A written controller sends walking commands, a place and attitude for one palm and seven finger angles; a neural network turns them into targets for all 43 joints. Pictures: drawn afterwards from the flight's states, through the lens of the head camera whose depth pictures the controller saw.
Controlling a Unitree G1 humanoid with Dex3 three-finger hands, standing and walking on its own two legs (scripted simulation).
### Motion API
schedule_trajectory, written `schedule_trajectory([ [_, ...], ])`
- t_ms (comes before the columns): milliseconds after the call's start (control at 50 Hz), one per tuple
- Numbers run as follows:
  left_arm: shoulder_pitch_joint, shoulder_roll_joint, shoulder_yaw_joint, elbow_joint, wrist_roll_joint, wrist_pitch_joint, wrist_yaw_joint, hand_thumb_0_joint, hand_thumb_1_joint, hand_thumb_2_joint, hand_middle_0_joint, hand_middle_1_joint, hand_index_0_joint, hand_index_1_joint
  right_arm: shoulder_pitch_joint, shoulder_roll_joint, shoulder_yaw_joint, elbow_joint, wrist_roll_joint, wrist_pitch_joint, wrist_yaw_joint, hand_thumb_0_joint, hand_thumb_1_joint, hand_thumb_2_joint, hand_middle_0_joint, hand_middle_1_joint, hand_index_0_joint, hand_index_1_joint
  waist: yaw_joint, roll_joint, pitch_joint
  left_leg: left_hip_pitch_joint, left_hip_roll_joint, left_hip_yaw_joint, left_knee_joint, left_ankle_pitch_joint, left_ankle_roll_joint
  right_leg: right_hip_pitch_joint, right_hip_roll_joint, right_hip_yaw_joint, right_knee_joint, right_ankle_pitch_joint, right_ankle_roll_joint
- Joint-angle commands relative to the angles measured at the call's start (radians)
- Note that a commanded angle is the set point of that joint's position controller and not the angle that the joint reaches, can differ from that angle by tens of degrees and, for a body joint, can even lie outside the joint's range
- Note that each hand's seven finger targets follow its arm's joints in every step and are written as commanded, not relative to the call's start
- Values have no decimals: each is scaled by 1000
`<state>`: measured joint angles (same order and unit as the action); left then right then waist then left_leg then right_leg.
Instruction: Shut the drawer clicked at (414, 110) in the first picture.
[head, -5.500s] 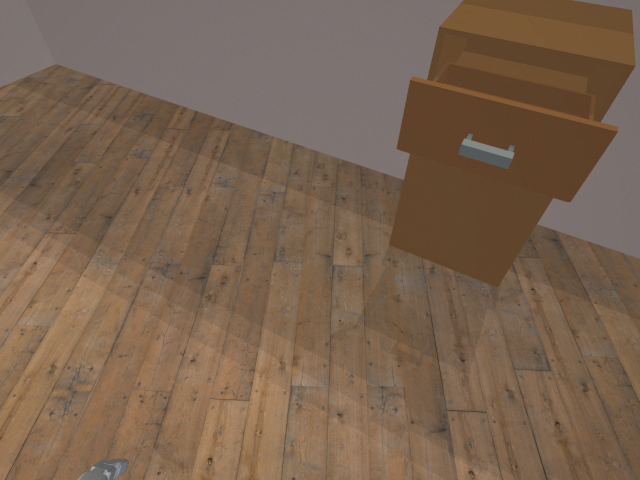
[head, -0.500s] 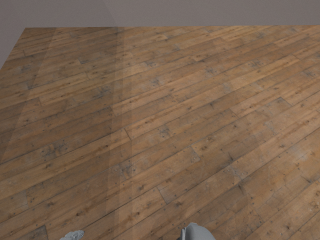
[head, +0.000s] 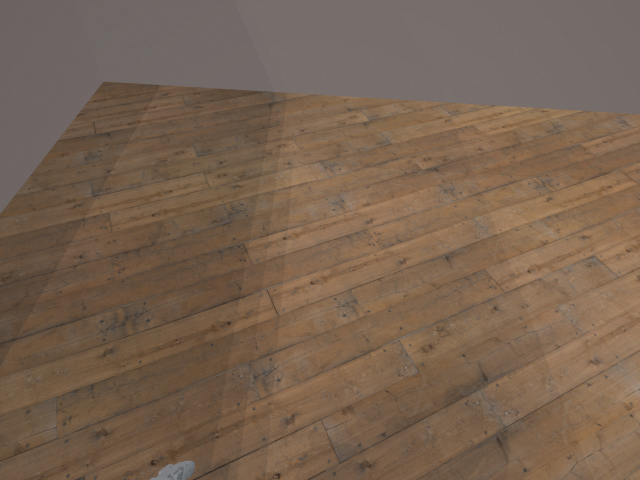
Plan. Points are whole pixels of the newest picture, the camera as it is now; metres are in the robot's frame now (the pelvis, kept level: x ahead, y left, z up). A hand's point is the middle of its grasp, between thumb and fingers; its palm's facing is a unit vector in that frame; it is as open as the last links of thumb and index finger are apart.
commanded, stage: turn to face it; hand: left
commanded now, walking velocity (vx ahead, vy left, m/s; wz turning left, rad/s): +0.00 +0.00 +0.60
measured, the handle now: out of the picture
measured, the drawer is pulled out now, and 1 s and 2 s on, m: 0.30 0.30 0.30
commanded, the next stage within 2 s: none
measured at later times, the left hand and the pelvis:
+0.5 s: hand out of the picture +0.04 +0.21 -0.14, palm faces +0.26 -0.93 -0.26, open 7.4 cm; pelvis -0.02 -0.01 +0.01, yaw +14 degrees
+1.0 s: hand out of the picture -0.12 +0.14 -0.15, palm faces +0.57 -0.78 -0.26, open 7.4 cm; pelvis -0.04 -0.04 +0.01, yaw +34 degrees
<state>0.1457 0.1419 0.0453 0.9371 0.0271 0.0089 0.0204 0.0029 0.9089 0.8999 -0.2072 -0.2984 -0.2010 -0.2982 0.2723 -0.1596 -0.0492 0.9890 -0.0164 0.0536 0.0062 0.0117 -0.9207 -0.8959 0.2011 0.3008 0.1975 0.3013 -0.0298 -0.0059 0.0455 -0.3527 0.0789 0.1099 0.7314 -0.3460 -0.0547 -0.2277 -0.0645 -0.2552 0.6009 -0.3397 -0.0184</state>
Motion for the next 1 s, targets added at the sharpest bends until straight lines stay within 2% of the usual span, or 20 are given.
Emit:
schedule_trajectory([
  [0,50,90,44,-90,-24,9,11,0,900,900,-200,-300,-200,-300,158,-229,-56,-62,-14,-45,-8,0,-900,-900,200,300,200,300,-30,420,-71,225,334,-498,-407,635,191,-310,-31,65,343,-268,81],
  [20,-5,114,42,-109,-12,16,13,0,900,900,-200,-300,-200,-300,167,-251,-62,-54,-17,-37,-14,0,-900,-900,200,300,200,300,-48,302,-80,183,387,-524,-432,557,269,-318,-20,176,518,-324,69],
  [60,-29,113,54,-92,-2,16,4,0,900,900,-200,-300,-200,-300,88,-204,-55,-72,-14,-47,-29,0,-900,-900,200,300,200,300,-20,233,-78,186,270,-453,-434,393,227,-395,-36,246,605,-158,67],
  [100,-2,126,58,-68,-3,14,-5,0,900,900,-200,-300,-200,-300,19,-182,-43,-98,-11,-54,-31,0,-900,-900,200,300,200,300,4,161,-89,187,212,-352,-422,390,184,-386,-42,262,616,-47,81],
  [160,35,132,59,-48,-8,17,-6,0,900,900,-200,-300,-200,-300,20,-196,-49,-103,-4,-61,-32,0,-900,-900,200,300,200,300,7,95,-134,239,165,-311,-414,427,185,-359,-27,259,567,-3,98],
  [280,18,150,59,-58,-9,24,-1,0,900,900,-200,-300,-200,-300,30,-221,-60,-99,-3,-50,-24,0,-900,-900,200,300,200,300,-8,143,-116,253,155,-380,-434,326,207,-343,-20,265,437,-27,119],
  [400,-11,151,52,-89,-14,24,4,0,900,900,-200,-300,-200,-300,11,-246,-76,-109,-10,-33,-15,0,-900,-900,200,300,200,300,-20,167,-91,173,147,-490,-435,216,229,-253,14,265,271,-99,105],
  [460,53,149,49,-89,-20,21,8,0,900,900,-200,-300,-200,-300,-45,-261,-83,-132,-13,-24,-10,0,-900,-900,200,300,200,300,9,192,-105,88,115,-514,-418,196,214,-117,46,254,121,-86,85],
  [500,128,162,56,-72,-23,16,9,0,900,900,-200,-300,-200,-300,-83,-255,-87,-150,-10,-17,-5,0,-900,-900,200,300,200,300,45,174,-97,-37,66,-499,-402,115,170,55,62,229,-57,8,71],
  [520,184,186,64,-65,-19,10,13,0,900,900,-200,-300,-200,-300,-106,-233,-87,-162,-5,-13,-2,0,-900,-900,200,300,200,300,76,116,-100,-147,18,-456,-339,27,125,185,23,247,-212,60,56],
  [540,196,273,81,-75,1,1,21,0,900,900,-200,-300,-200,-300,-86,-160,-80,-174,3,-7,2,0,-900,-900,200,300,200,300,83,-150,-89,-327,-104,-307,-85,-125,46,272,-212,492,-390,-140,-21],
  [560,135,334,78,-109,1,6,23,0,900,900,-200,-300,-200,-300,-94,-148,-79,-195,-6,-11,-1,0,-900,-900,200,300,200,300,79,-335,-39,-378,-172,-169,198,-201,0,121,-432,711,-466,-224,-108],
  [580,40,309,69,-142,-8,10,28,0,900,900,-200,-300,-200,-300,-101,-205,-88,-191,-14,-5,3,0,-900,-900,200,300,200,300,41,-191,-11,-284,-106,-208,345,-176,14,-63,-444,628,-471,-222,-127],
  [600,-32,261,66,-154,-9,-3,27,0,900,900,-200,-300,-200,-300,-78,-197,-87,-167,-18,5,11,0,-900,-900,200,300,200,300,0,-174,12,-266,-83,-205,412,-105,17,-100,-356,535,-451,-163,-99],
  [620,-58,239,56,-158,-10,-8,21,0,900,900,-200,-300,-200,-300,-59,-185,-85,-146,-18,8,16,0,-900,-900,200,300,200,300,-15,-176,40,-255,-73,-174,470,-58,7,-107,-296,458,-416,-68,-79],
  [660,-33,197,39,-144,-11,-21,16,0,900,900,-200,-300,-200,-300,-34,-170,-75,-125,-15,5,23,0,-900,-900,200,300,200,300,-17,-134,30,-274,-58,-138,499,9,-16,-13,-236,305,-329,180,-69],
  [760,120,221,41,-98,-7,-22,14,0,900,900,-200,-300,-200,-300,-117,-160,-63,-144,-9,9,24,0,-900,-900,200,300,200,300,48,-163,-24,-282,-41,-98,388,-13,-42,162,-257,242,-278,364,-83],
  [860,160,257,50,-79,2,-16,12,0,900,900,-200,-300,-200,-300,-193,-149,-45,-159,-2,3,24,0,-900,-900,200,300,200,300,77,-190,-47,-202,-28,-49,196,-79,-36,197,-303,197,-232,510,-104],
  [940,154,285,64,-71,5,-6,10,0,900,900,-200,-300,-200,-300,-179,-141,-33,-163,5,-14,22,0,-900,-900,200,300,200,300,80,-234,-85,-61,-46,5,-26,-82,-8,190,-322,149,-149,588,-90],
  [980,137,283,66,-64,-3,-1,6,0,900,900,-200,-300,-200,-300,-117,-163,-39,-153,3,-23,20,0,-900,-900,200,300,200,300,43,-191,-120,72,-55,11,-222,60,8,157,-300,90,-39,552,-38],
])
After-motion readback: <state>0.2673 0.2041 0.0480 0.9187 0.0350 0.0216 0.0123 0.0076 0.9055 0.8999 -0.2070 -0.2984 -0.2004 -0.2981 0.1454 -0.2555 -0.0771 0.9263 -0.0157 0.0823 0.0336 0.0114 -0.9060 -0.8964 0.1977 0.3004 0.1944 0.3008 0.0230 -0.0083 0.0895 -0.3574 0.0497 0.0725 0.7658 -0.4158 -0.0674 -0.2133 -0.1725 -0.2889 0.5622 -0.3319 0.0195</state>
